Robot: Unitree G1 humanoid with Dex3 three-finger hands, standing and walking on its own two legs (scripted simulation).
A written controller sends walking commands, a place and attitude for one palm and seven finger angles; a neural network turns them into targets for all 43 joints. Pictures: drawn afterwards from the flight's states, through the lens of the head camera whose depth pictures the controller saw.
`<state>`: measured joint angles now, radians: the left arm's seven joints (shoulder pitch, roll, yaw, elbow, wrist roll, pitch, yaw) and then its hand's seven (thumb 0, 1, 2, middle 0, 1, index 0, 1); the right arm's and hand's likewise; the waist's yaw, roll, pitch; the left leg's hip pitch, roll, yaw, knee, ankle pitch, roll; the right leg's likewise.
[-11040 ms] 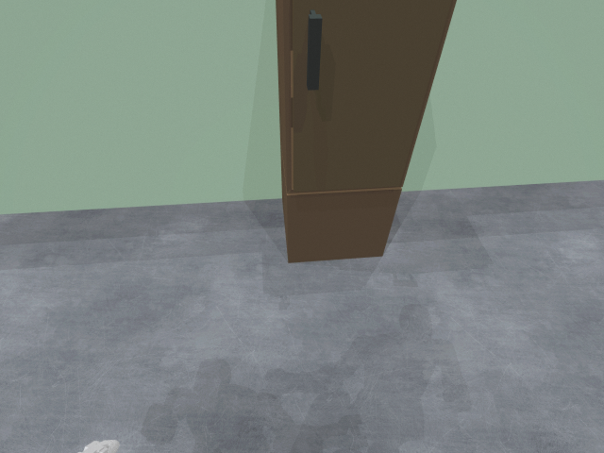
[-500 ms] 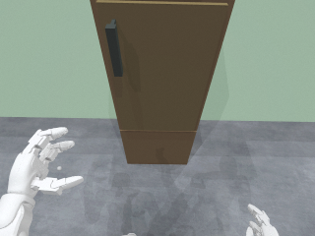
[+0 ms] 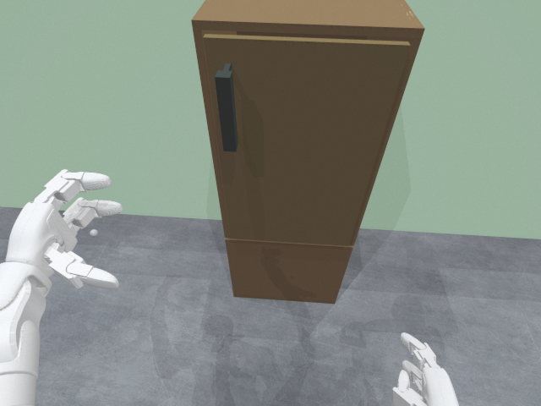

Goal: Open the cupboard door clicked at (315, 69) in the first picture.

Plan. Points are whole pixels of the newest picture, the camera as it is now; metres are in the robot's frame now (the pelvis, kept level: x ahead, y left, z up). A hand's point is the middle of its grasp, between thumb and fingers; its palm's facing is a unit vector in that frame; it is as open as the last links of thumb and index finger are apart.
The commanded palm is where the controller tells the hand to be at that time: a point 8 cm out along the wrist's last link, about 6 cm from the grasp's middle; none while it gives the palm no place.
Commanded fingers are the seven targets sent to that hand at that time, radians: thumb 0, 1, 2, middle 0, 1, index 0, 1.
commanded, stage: raise the hand with hooked fingers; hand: left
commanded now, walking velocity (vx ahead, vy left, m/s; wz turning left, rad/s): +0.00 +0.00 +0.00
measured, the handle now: (229, 108) +0.61 +0.15 +0.13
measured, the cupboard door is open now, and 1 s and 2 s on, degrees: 0 0 0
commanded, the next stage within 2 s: move the hooked fingers beside the handle in 0.60 s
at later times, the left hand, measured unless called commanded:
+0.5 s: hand (109, 221) +0.29 +0.25 +0.15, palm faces +0.08 -1.00 -0.03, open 14.0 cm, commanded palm +0.26 +0.29 +0.16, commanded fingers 0.00 -0.50 0.30 -0.30 -1.20 -0.30 -1.20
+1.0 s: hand (133, 200) +0.33 +0.23 +0.15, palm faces +0.05 -1.00 -0.01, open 14.0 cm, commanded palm +0.31 +0.28 +0.15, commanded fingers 0.00 -0.50 0.30 -0.30 -1.20 -0.30 -1.20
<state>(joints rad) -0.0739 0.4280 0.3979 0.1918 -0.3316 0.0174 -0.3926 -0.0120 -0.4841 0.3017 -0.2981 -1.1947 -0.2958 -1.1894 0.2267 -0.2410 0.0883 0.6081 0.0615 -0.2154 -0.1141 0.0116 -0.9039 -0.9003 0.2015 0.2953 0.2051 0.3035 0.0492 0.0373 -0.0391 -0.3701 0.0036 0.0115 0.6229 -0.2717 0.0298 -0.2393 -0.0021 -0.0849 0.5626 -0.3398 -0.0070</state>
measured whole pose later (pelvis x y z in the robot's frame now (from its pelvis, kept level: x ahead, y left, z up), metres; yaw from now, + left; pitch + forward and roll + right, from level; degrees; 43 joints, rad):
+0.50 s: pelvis +0.00 -0.02 +0.00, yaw -1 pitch +0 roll -1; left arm -0.13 0.44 0.43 0.26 -0.33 0.04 -0.41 -0.01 -0.50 0.30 -0.30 -1.20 -0.30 -1.20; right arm 0.25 -0.27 0.06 0.61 0.07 -0.20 -0.12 0.01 -0.91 -0.90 0.20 0.29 0.20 0.30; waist 0.04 0.04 -0.03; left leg -0.32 0.03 0.02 0.56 -0.24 0.00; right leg -0.20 0.02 -0.08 0.52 -0.32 -0.04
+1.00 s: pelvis +0.00 -0.03 +0.00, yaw -1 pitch +1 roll -1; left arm -0.32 0.45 0.38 0.45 -0.29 0.04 -0.38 -0.01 -0.50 0.30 -0.30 -1.20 -0.30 -1.20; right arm 0.24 -0.26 0.07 0.63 0.08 -0.18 -0.13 0.01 -0.91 -0.90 0.20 0.30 0.20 0.30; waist 0.02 0.04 -0.03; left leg -0.35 0.03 0.01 0.58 -0.24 0.00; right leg -0.24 0.02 -0.08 0.55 -0.33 -0.04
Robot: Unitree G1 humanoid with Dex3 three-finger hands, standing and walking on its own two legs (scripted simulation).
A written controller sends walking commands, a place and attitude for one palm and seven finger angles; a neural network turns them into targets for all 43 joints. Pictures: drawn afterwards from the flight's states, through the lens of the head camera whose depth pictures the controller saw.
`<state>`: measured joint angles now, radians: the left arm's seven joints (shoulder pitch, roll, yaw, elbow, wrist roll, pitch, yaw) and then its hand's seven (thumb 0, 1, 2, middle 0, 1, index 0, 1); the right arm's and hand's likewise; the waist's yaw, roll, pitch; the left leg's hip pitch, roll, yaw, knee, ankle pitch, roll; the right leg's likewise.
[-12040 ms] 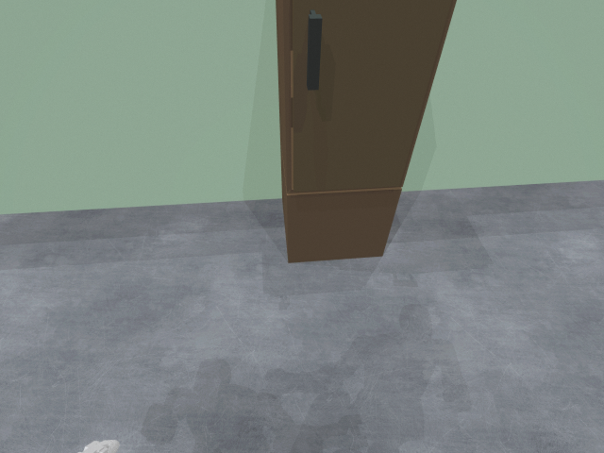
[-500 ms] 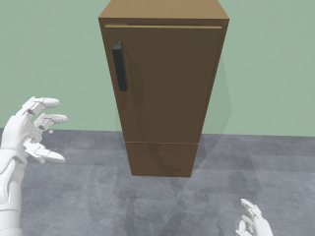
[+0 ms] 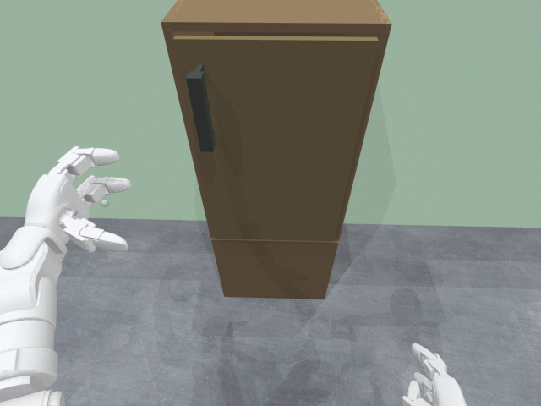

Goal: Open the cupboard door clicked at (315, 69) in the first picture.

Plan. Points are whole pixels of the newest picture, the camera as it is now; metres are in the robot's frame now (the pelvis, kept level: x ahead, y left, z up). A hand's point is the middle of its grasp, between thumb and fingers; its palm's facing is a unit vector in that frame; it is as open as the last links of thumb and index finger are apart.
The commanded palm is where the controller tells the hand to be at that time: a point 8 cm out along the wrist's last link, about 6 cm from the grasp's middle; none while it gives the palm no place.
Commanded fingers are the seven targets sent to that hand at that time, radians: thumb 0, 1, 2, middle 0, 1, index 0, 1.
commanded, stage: move the hooked fingers beside the handle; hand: left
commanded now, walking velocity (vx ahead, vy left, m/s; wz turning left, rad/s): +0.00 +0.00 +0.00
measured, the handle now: (204, 108) +0.62 +0.19 +0.13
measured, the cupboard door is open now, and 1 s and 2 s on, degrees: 0 0 0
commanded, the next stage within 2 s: none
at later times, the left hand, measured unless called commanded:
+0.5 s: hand (135, 165) +0.42 +0.25 +0.14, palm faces +0.04 -1.00 +0.01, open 14.0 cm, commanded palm +0.40 +0.30 +0.14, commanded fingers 0.00 -0.50 0.30 -0.30 -1.20 -0.30 -1.20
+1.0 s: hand (149, 139) +0.49 +0.25 +0.15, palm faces +0.04 -1.00 +0.01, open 14.0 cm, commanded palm +0.48 +0.30 +0.14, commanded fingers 0.00 -0.50 0.30 -0.30 -1.20 -0.30 -1.20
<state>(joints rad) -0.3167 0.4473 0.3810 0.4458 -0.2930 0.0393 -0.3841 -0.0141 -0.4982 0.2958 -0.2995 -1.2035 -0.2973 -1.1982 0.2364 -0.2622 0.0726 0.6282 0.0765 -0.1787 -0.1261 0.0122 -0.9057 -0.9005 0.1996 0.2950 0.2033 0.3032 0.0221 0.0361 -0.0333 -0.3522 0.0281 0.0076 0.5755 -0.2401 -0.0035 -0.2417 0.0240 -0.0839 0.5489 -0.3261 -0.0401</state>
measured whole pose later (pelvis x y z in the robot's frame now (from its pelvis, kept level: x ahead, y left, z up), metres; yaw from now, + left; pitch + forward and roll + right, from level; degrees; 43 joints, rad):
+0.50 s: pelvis +0.00 +0.02 +0.00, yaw -1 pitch +5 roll -1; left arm -0.61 0.47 0.36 0.77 -0.21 -0.05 -0.31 -0.01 -0.50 0.30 -0.30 -1.20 -0.30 -1.20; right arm 0.31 -0.27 0.06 0.65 0.06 -0.11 -0.10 0.01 -0.91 -0.90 0.20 0.29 0.20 0.30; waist -0.04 0.02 -0.04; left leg -0.44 0.02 0.03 0.62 -0.26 0.02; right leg -0.33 0.01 -0.06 0.58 -0.33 -0.02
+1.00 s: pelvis +0.01 +0.02 -0.01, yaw -2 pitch +10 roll -2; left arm -0.92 0.60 0.40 1.16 -0.14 -0.18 -0.32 -0.01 -0.50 0.30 -0.30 -1.20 -0.30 -1.20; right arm 0.39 -0.29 0.04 0.68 0.04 -0.04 -0.07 0.01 -0.91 -0.90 0.20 0.29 0.20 0.30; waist -0.11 0.01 -0.06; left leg -0.59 0.04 0.02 0.70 -0.29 0.02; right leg -0.47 0.03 -0.06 0.64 -0.35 -0.02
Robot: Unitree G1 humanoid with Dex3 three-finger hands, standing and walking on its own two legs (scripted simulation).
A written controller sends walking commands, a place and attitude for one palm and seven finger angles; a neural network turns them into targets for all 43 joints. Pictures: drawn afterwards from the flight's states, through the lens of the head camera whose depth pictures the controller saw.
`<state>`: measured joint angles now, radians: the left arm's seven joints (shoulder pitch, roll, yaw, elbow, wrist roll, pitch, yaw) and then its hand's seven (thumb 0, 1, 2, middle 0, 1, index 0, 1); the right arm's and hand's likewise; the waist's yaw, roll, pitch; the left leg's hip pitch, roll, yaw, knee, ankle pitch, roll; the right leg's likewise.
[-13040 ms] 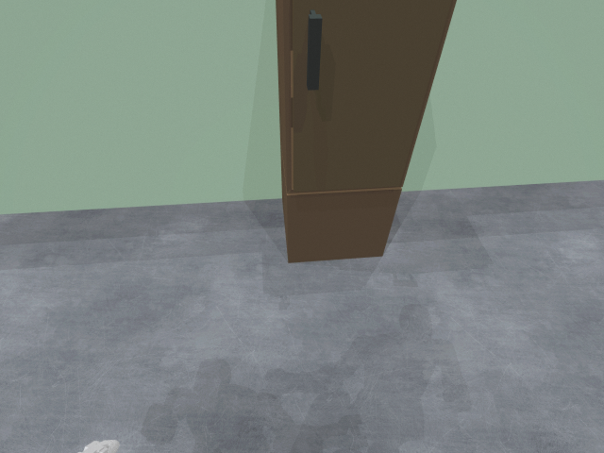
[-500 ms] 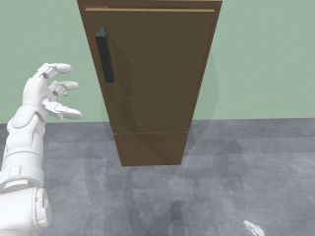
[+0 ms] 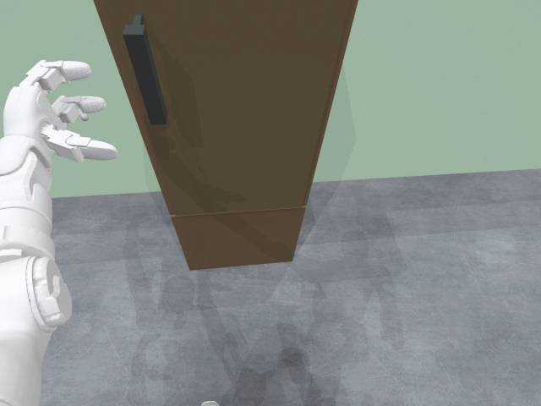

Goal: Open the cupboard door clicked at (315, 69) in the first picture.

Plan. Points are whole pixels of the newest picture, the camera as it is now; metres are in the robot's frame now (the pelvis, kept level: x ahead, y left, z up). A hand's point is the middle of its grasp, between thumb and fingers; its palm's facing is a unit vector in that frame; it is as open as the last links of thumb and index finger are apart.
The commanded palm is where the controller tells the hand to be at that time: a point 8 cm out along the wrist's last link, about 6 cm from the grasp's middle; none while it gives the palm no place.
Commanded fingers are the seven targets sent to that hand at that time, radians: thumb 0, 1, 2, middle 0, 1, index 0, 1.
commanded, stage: move the hooked fingers beside the handle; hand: left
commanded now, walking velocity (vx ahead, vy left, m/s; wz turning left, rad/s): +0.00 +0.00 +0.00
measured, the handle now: (149, 72) +0.61 +0.18 +0.14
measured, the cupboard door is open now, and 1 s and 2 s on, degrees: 0 0 0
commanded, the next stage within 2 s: slide the fingers in behind the handle in 1.10 s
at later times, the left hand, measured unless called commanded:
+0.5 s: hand (106, 90) +0.55 +0.23 +0.15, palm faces +0.07 -1.00 +0.01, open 14.0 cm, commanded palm +0.52 +0.28 +0.14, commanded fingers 0.00 -0.50 0.30 -0.30 -1.20 -0.30 -1.20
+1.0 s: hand (102, 97) +0.54 +0.24 +0.14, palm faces +0.08 -1.00 +0.01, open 14.0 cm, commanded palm +0.52 +0.28 +0.14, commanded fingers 0.00 -0.50 0.30 -0.30 -1.20 -0.30 -1.20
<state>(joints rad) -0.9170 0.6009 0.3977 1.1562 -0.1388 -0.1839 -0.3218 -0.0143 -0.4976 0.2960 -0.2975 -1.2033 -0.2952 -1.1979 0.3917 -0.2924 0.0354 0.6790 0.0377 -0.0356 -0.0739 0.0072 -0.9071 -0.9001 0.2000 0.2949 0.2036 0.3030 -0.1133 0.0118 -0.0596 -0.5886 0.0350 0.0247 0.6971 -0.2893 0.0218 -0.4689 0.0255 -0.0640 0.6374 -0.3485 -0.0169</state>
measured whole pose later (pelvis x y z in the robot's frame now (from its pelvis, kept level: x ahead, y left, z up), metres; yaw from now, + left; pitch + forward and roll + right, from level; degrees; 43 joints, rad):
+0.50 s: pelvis +0.02 +0.00 -0.01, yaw -2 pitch +17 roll -3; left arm -1.05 0.72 0.48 1.27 -0.07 -0.19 -0.31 -0.01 -0.49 0.30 -0.30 -1.20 -0.30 -1.20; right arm 0.50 -0.28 0.04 0.66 0.00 0.05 -0.04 0.00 -0.91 -0.90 0.20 0.29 0.20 0.30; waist -0.19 0.02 -0.08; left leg -0.70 0.06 0.05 0.74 -0.33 0.02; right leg -0.58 0.05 -0.04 0.65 -0.36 -0.01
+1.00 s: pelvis +0.02 +0.00 -0.01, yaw -1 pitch +16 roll -3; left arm -1.06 0.68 0.43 1.27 -0.07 -0.19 -0.29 -0.01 -0.50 0.30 -0.30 -1.20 -0.30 -1.20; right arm 0.40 -0.28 0.04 0.63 0.01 0.05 -0.05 0.00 -0.91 -0.90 0.20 0.29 0.20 0.30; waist -0.17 0.02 -0.09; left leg -0.71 0.05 0.02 0.77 -0.34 0.02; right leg -0.57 0.04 -0.07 0.67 -0.38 -0.02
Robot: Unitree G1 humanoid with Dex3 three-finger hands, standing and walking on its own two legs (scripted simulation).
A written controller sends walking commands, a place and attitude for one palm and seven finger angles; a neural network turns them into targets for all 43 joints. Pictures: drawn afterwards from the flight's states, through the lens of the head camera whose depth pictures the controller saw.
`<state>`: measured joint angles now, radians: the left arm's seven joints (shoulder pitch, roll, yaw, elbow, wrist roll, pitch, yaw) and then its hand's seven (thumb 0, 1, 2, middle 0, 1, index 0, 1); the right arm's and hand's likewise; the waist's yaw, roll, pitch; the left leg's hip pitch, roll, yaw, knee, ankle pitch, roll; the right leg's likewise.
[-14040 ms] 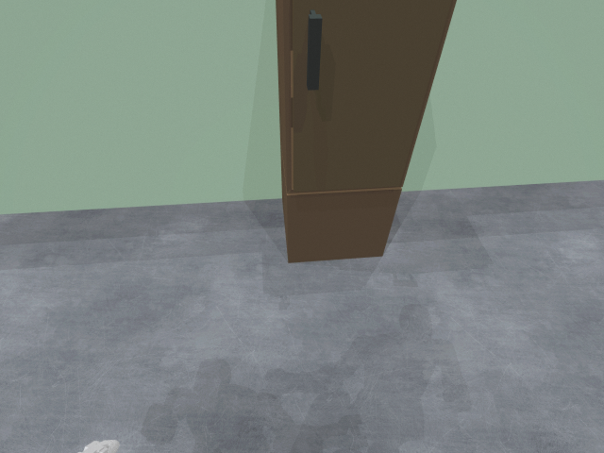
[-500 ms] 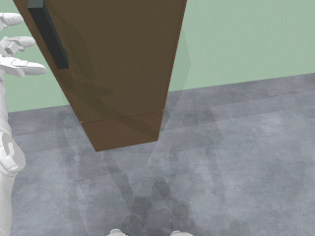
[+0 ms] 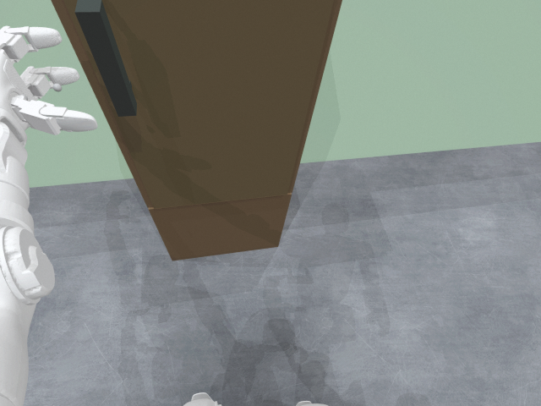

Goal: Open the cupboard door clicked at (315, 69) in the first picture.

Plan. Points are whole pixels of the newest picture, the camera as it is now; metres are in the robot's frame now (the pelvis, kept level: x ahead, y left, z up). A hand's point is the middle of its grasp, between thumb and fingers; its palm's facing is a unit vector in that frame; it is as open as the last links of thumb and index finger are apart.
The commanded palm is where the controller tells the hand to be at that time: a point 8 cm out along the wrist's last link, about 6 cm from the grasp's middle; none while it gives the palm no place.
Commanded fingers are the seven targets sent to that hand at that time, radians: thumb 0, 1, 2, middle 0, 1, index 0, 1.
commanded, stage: move the hooked fingers beside the handle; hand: left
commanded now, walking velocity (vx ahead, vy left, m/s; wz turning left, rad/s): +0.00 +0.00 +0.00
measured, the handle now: (112, 55) +0.58 +0.19 +0.15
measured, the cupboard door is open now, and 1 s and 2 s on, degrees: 0 0 0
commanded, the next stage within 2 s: slide the fingers in behind the handle in 0.10 s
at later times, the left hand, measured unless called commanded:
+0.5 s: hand (68, 86) +0.52 +0.23 +0.15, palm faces +0.08 -1.00 +0.02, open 14.0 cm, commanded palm +0.50 +0.27 +0.15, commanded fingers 0.00 -0.50 0.30 -0.30 -1.20 -0.30 -1.20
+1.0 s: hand (96, 85) +0.51 +0.20 +0.16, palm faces +0.11 -0.99 +0.01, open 14.1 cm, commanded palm +0.49 +0.23 +0.15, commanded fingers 0.00 -0.50 0.30 -0.30 -1.20 -0.30 -1.20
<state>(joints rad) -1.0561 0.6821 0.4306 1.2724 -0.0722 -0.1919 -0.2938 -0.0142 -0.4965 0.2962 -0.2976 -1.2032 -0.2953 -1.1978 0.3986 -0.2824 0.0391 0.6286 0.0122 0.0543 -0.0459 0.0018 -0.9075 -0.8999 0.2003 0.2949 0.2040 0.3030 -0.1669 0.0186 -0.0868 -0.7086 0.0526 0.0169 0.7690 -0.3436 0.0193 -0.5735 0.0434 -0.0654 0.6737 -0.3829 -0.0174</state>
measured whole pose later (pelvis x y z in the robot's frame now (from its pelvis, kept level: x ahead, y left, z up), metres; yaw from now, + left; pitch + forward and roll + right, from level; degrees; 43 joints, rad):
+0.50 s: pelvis +0.00 +0.00 +0.00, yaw -1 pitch +16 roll -3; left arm -1.03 0.66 0.43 1.24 -0.09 -0.19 -0.28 -0.01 -0.50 0.30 -0.30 -1.20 -0.29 -1.20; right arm 0.47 -0.28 0.03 0.66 0.01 0.06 -0.04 0.00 -0.91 -0.90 0.20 0.29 0.20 0.30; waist -0.18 0.02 -0.09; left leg -0.71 0.06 0.02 0.76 -0.34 0.02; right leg -0.57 0.05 -0.06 0.66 -0.37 -0.02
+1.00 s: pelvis -0.01 +0.00 +0.00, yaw +0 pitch +15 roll -3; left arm -1.03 0.54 0.39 1.21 -0.07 -0.21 -0.15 -0.01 -0.50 0.30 -0.27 -1.20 -0.29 -1.19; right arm 0.44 -0.26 0.03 0.66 0.00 0.03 -0.01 0.00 -0.91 -0.90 0.20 0.29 0.20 0.30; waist -0.16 0.04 -0.10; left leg -0.70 0.05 0.02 0.77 -0.34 0.02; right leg -0.57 0.04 -0.06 0.69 -0.39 -0.02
